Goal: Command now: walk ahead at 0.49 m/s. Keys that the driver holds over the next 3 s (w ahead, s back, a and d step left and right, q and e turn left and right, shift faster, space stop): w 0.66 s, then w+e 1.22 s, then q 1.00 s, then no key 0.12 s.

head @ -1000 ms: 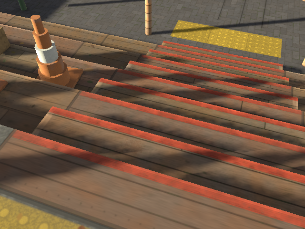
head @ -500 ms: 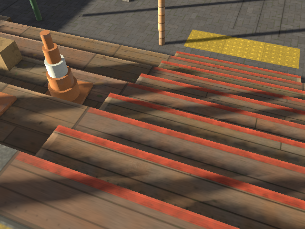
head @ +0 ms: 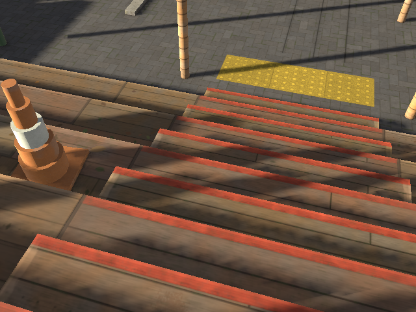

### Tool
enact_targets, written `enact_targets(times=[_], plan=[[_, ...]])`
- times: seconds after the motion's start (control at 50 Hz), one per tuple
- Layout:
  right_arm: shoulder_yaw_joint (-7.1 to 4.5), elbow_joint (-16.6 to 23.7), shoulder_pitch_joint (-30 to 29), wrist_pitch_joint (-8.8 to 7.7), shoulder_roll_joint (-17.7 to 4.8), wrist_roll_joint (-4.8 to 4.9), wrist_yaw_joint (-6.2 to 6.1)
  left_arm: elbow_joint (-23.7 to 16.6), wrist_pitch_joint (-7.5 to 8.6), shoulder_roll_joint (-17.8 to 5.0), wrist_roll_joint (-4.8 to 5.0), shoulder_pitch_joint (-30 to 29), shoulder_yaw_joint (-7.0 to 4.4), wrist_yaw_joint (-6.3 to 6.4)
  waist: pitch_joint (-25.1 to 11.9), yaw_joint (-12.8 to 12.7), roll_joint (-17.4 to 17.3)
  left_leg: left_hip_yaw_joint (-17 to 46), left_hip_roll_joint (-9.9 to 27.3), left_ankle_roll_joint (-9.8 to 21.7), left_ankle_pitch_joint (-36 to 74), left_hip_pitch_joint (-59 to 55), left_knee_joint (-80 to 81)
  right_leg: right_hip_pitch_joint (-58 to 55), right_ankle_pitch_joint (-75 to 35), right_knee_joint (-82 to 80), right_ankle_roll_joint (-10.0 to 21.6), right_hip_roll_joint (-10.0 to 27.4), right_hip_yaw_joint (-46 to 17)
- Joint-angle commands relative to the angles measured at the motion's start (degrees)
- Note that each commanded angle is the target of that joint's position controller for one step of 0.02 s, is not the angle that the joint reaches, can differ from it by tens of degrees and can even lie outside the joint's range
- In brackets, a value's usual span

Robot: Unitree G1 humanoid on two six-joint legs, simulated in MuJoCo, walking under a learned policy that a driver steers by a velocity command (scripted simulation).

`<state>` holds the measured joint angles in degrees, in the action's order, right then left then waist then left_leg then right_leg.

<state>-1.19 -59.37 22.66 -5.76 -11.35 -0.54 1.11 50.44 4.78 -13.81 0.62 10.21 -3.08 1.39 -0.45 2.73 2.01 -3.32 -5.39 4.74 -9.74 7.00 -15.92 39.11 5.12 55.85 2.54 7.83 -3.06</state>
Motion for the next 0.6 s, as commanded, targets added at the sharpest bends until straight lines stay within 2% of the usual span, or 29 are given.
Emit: enact_targets(times=[0.02,0.04,0.06,0.08,0.1,0.12,0.16,0.18,0.2,0.22,0.24,0.26,0.28,0.3,0.32,0.34,0.36,0.38,0.4,0.42,0.44,0.46,0.48,0.5,0.52,0.54,0.56,0.58,0.6], plan=[[-1.42,3.42,-1.59,-0.67,-9.01,0.52,-1.32,-3.78,0.41,-1.1,-0.66,-2.99,-0.13,-0.4,4.06,-1.46,-3.85,8.05,13.42,6.9,14.75,6.9,7.77,-4.05,-10.44,-13.84,-0.52,-1.48,1.81],[-1.5,2.91,-0.42,-0.57,-9.24,0.33,-1.21,-3.86,0.35,-0.42,-0.48,-3.97,0.07,-0.63,2.88,-1.07,-4.86,6.91,12.84,6.76,16.49,7.45,6.78,-7.82,-11.76,-14.57,-1.11,-2.9,2.98],[-1.58,2.69,0.92,-0.74,-9.41,-0.07,-1.1,-2.84,0.29,-0.85,-0.34,-2.39,-0.24,-0.87,0.98,-1.39,-4.45,5.8,12.62,7.06,16.66,8.56,5.63,-12.04,-14.33,-11.5,-1.57,-4.31,4.56],[-1.83,1.29,3.09,-0.8,-9.8,-0.43,-0.93,-1.34,0.24,-1.78,-0.15,0.97,-0.79,-1.42,-0.14,-2.03,-5.9,7.66,15.85,8.0,18.9,5.37,2.84,-10.87,-15.39,-5.74,-1.12,-2.8,2.06],[-1.49,1.44,2.52,-0.69,-8.37,0.05,-0.95,-1.82,0.2,-3.2,-0.19,0.13,-1.15,-1.79,1.55,-2.54,-5.02,7.61,16.33,7.86,19.69,2.45,0.69,-6.23,-12.84,-6.09,-0.34,-2.05,1.02],[-1.31,1.49,2.9,-0.44,-7.47,0.26,-0.9,-2.81,0.34,-3.29,-0.38,-2.77,-1.07,-2.21,3.13,-1.7,-4.8,8.6,17.45,7.97,20.39,-0.46,-0.93,-2.56,-9.5,-6.27,0.36,-2.15,1.47],[-1.38,2.01,3.43,0.44,-7.78,0.14,-1.12,-4.28,1.21,-3.05,-0.65,-6.01,-0.91,-3.22,4.38,-1.38,-4.88,9.58,18.78,7.85,23.74,-4.04,-5.13,-0.93,-3.39,-9.07,1.69,-2.69,2.36],[-1.47,2.83,1.71,0.89,-8.27,-0.08,-1.24,-3.66,1.59,-3.51,-0.54,-3.54,-1.2,-3.63,3.12,-3.11,-6.0,8.61,18.24,7.2,29.31,-2.16,-8.17,-7.17,-0.52,-11.25,2.37,-4.17,4.0],[-1.44,3.2,0.09,1.21,-8.35,0.19,-1.33,-1.39,2.02,-4.67,-0.53,3.58,-1.87,-3.73,0.65,-6.19,-6.58,7.05,16.84,6.68,35.95,2.4,-13.95,-18.17,0.6,-12.27,3.3,-6.65,6.35],[-1.12,3.93,-2.23,1.15,-7.95,0.66,-1.24,2.51,2.52,-6.82,-0.55,14.9,-3.17,-3.99,-3.08,-11.67,-5.16,5.7,13.61,5.52,39.15,8.22,-26.08,-32.32,-2.35,-16.37,4.93,-8.44,7.41],[-0.37,4.67,-0.17,0.32,-5.71,1.11,-0.8,4.64,2.51,-12.61,-0.28,23.57,-4.88,-3.85,-8.04,-14.27,4.27,2.79,7.49,1.94,25.04,19.33,-48.67,-45.51,-1.33,-24.64,10.43,0.85,-5.18],[0.47,4.06,4.21,-1.2,-2.16,0.65,-0.2,3.0,1.76,-11.07,0.66,21.87,-3.54,-3.98,-10.5,-10.32,14.73,5.64,0.66,0.93,-20.41,30.41,-68.02,-49.82,-6.26,-27.45,15.53,10.25,-21.4],[0.12,5.98,3.63,-2.78,-3.07,4.21,0.38,3.27,1.75,-7.02,0.25,22.79,-2.02,-4.42,-10.12,-9.17,19.81,13.54,-1.05,2.61,-22.32,40.63,-72.89,-49.6,-3.15,-37.9,20.54,14.89,-36.44],[-1.05,8.88,-4.45,-2.73,-7.72,5.52,-0.08,2.72,1.95,-3.57,-0.08,18.43,-1.03,-4.62,-2.84,-7.82,10.5,13.23,1.7,3.16,-17.94,46.02,-74.26,-44.3,-2.42,-37.87,18.55,14.19,-32.77],[-1.37,9.97,-6.41,-1.5,-8.27,4.37,-0.62,1.47,2.06,-2.97,-0.18,13.46,-0.5,-5.0,0.32,-5.55,2.95,12.63,4.31,2.83,-12.91,44.85,-70.51,-37.16,-6.32,-36.71,16.78,13.26,-26.1],[-1.55,9.59,-5.26,0.14,-7.51,2.61,-1.08,0.27,2.3,-2.49,-0.22,9.42,-0.01,-5.13,0.18,-2.95,-0.85,12.01,7.38,2.25,-9.59,39.67,-66.32,-30.92,-5.14,-37.9,15.15,11.09,-20.98],[-1.68,9.61,-3.41,1.32,-6.5,1.9,-1.1,0.05,2.17,-2.79,-0.23,7.12,0.02,-4.95,1.27,-0.69,-1.11,11.59,9.16,1.74,-7.76,35.7,-61.66,-25.57,-1.21,-39.51,13.98,9.11,-17.62],[-1.79,9.72,-3.2,2.05,-5.89,2.36,-0.91,0.58,2.17,-1.99,-0.13,7.08,0.37,-4.48,2.33,0.66,-1.43,10.6,10.76,0.99,-6.11,33.61,-56.27,-22.72,1.58,-41.31,13.0,7.35,-14.77],[-1.57,10.91,-5.05,2.46,-5.24,1.95,-0.69,1.08,2.13,-2.46,-0.14,7.63,0.39,-3.74,3.66,0.64,-1.32,9.35,11.33,0.17,-3.71,32.64,-49.72,-20.7,-0.54,-42.74,12.44,5.96,-12.05],[-1.33,12.74,-9.58,2.51,-4.69,1.48,-0.6,1.66,1.98,-3.61,-0.19,8.81,0.17,-2.82,4.59,-0.31,-0.24,7.64,11.64,-0.46,-1.06,32.27,-42.97,-20.21,-4.42,-43.79,11.85,5.0,-9.42],[-0.69,12.96,-10.79,2.49,-2.9,0.56,-0.27,2.68,1.5,-5.14,-0.63,10.52,-0.53,-2.08,2.68,-0.93,-0.07,5.63,11.24,-0.78,3.1,28.14,-38.37,-19.66,-8.37,-42.39,11.12,3.59,-5.77],[-0.4,13.01,-12.21,2.41,-2.4,0.53,-0.13,3.13,1.3,-6.16,-0.54,12.08,-0.83,-1.56,1.32,-1.58,-1.18,4.39,10.23,-0.6,6.47,25.35,-34.35,-19.78,-9.59,-41.66,10.26,2.95,-3.77],[-1.18,10.38,-7.65,2.23,-3.48,0.59,0.46,4.14,1.47,-7.19,-1.31,14.36,-1.33,-1.39,-2.17,-1.2,-0.81,4.0,9.9,-0.26,14.56,22.55,-39.54,-21.48,-10.37,-37.57,10.49,3.7,-3.3],[-1.4,10.44,-8.17,2.19,-4.24,0.9,0.72,4.23,1.54,-6.33,-0.67,14.99,-1.1,-1.3,-1.75,-1.37,-0.25,3.92,9.91,0.19,15.08,24.87,-38.94,-22.69,-9.43,-37.09,10.41,4.07,-3.25],[-1.66,12.17,-13.68,1.68,-5.01,1.43,1.17,6.09,1.79,-3.99,0.26,19.39,-0.79,-0.71,0.9,-4.4,1.87,8.9,12.64,0.88,19.02,36.64,-36.61,-32.0,-2.3,-34.69,9.96,5.76,-6.75],[-1.65,14.33,-19.57,1.19,-5.7,1.13,1.24,6.26,1.83,-2.83,0.57,22.25,-0.48,-0.11,2.52,-6.82,1.88,9.72,12.88,0.77,17.23,46.7,-34.04,-39.99,0.76,-32.53,9.76,7.01,-9.55],[-1.75,17.14,-26.99,0.36,-5.81,1.45,1.57,6.26,1.85,-3.01,0.4,26.53,-0.48,0.33,5.05,-9.87,1.61,9.61,12.82,0.75,17.83,54.81,-28.36,-45.69,7.22,-31.34,9.53,6.96,-11.32],[-1.56,18.55,-30.8,-0.28,-5.53,1.45,2.17,6.21,1.72,-3.29,-0.19,28.46,-0.69,0.77,5.77,-11.34,2.63,9.83,12.99,0.69,18.3,57.17,-25.64,-47.47,10.43,-30.21,9.54,8.08,-13.46],[-1.35,19.52,-32.04,-0.85,-5.69,1.18,3.16,4.61,1.5,-3.35,0.12,25.63,-0.75,1.62,6.94,-10.18,2.17,10.97,14.1,0.58,25.17,52.67,-18.24,-43.08,13.66,-28.76,8.22,6.87,-11.7]])
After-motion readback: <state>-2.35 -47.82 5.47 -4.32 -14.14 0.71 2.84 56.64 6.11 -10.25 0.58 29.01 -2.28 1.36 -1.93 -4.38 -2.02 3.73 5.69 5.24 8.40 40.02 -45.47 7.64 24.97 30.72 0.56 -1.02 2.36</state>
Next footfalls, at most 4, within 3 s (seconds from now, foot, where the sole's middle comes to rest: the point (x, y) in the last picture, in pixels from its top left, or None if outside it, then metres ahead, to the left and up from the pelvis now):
0.20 right None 0.24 -0.15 -0.78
0.80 left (163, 311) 0.59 0.16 -0.93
1.44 right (241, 267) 0.82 -0.15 -1.07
1.98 left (216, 215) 1.18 -0.08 -1.22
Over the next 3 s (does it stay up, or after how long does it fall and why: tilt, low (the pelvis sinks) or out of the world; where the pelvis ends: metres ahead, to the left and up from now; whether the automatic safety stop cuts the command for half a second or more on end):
stays up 1.08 -0.14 -0.46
